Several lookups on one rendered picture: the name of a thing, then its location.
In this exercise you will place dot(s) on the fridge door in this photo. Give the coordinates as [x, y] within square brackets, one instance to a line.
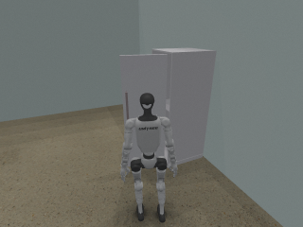
[144, 74]

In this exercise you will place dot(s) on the robot left hand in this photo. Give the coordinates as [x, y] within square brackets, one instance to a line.
[122, 173]

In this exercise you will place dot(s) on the left robot upper arm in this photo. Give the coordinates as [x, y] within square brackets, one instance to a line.
[128, 133]

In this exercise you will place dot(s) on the left robot shin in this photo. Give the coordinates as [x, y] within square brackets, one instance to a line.
[138, 198]

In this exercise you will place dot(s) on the robot right hand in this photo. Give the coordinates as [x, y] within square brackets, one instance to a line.
[174, 169]

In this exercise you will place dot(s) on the right robot forearm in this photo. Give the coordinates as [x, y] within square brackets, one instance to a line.
[172, 154]

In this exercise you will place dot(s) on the left robot forearm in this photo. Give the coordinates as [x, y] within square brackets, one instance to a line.
[125, 156]

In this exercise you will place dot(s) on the right robot upper arm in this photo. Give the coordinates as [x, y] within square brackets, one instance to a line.
[167, 131]

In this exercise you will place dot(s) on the handle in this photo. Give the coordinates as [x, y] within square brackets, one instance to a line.
[127, 104]

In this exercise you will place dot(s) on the humanoid robot head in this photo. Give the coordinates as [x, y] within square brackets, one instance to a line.
[147, 99]

